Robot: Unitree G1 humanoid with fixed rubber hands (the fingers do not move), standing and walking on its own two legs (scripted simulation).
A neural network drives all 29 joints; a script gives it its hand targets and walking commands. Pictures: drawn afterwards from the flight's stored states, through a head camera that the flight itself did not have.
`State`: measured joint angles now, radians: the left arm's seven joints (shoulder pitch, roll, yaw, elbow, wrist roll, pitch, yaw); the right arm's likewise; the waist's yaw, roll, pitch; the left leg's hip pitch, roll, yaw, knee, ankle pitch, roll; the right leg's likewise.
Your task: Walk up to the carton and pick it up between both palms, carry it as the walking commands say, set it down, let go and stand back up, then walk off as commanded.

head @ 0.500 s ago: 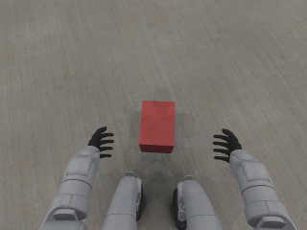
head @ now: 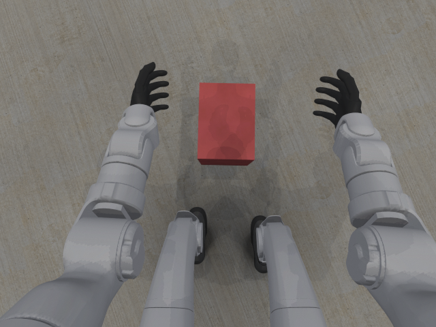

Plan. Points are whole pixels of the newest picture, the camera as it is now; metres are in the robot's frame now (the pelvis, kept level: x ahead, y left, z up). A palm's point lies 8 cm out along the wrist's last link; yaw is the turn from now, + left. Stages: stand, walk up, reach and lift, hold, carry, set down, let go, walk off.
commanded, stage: reach and lift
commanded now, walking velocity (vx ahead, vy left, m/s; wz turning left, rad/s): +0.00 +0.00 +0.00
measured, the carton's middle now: (225, 128) +0.53 +0.00 -0.56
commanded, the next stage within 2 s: none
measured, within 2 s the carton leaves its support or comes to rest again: neither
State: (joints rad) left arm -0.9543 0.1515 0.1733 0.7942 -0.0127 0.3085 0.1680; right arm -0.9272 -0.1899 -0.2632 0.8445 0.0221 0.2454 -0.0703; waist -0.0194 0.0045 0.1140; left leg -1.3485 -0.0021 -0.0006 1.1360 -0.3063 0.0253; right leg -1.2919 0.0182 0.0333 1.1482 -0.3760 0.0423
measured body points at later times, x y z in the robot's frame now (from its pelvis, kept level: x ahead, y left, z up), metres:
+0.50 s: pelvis +0.01 -0.02 +0.00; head +0.38 -0.02 +0.25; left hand +0.54 +0.16 -0.17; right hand +0.53 -0.19 -0.16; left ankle +0.11 +0.11 -0.62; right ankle +0.08 -0.14 -0.62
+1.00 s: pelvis -0.05 -0.01 -0.18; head +0.32 -0.01 +0.08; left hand +0.53 +0.15 -0.32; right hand +0.52 -0.18 -0.31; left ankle +0.11 +0.11 -0.62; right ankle +0.08 -0.14 -0.62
